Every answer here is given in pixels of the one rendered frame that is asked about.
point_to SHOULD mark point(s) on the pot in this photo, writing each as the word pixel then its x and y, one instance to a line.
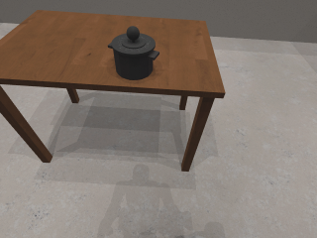
pixel 134 67

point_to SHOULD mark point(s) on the lid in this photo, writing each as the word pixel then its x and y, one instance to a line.
pixel 143 45

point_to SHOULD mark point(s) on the table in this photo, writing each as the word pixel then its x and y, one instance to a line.
pixel 69 50

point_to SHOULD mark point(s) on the knob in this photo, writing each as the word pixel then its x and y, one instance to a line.
pixel 133 33

